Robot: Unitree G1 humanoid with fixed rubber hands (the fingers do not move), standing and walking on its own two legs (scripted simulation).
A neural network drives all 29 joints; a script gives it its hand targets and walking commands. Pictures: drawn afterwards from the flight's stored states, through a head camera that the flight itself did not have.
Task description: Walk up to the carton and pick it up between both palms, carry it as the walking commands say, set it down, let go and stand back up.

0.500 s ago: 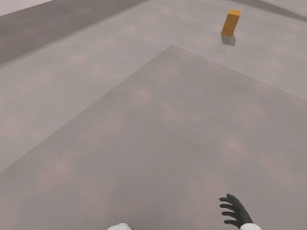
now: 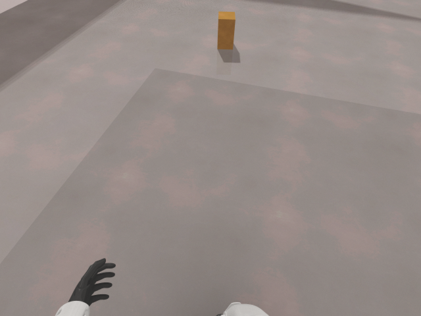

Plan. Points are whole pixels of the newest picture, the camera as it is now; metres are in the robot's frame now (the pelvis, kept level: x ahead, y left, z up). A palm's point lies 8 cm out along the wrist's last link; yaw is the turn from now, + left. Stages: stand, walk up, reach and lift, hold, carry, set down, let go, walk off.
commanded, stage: walk up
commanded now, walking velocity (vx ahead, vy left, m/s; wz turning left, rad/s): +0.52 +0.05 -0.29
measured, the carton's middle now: (225, 30) +2.52 -0.51 -0.61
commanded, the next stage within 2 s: none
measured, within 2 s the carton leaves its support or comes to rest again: neither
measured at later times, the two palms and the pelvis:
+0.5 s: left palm out of the picture +0.18 +0.28 -0.12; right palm (260, 181) +0.43 -0.19 -0.07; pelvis +0.25 +0.04 +0.01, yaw -4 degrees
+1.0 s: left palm (127, 131) +0.68 +0.17 -0.09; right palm (285, 231) +0.30 -0.22 -0.11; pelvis +0.48 -0.02 +0.02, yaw -8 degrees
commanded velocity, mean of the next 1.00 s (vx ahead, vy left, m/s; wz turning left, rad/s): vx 0.49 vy -0.01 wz -0.13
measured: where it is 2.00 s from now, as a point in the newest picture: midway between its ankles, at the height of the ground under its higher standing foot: (207, 177)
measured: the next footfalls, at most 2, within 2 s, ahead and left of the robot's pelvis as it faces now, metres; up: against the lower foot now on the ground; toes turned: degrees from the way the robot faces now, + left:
left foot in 0.46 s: +0.39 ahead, +0.13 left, +0.00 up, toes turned +3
right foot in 1.02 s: +0.60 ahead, -0.15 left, +0.00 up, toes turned -14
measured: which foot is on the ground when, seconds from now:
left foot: up 0.00-0.44, down 0.46-1.00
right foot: down 0.00-0.46, up 0.48-1.00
